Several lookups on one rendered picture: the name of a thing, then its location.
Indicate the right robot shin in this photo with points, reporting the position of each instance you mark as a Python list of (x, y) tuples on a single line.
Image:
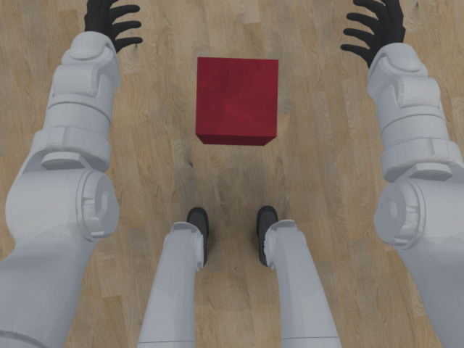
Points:
[(280, 224)]

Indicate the robot right forearm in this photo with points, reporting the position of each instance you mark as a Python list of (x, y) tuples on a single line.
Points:
[(411, 119)]

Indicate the left robot upper arm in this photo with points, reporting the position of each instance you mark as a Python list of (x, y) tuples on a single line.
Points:
[(56, 218)]

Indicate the left robot foot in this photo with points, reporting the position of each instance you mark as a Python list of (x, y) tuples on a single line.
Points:
[(198, 217)]

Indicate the robot left hand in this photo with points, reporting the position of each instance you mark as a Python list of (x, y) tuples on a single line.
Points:
[(100, 18)]

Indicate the robot right hand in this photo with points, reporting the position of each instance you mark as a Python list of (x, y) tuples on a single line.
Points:
[(387, 30)]

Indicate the carton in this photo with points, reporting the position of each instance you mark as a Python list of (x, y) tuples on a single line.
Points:
[(236, 101)]

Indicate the robot left forearm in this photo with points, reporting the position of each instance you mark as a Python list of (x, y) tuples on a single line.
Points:
[(79, 110)]

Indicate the right robot upper arm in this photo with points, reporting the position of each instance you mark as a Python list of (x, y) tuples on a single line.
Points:
[(424, 221)]

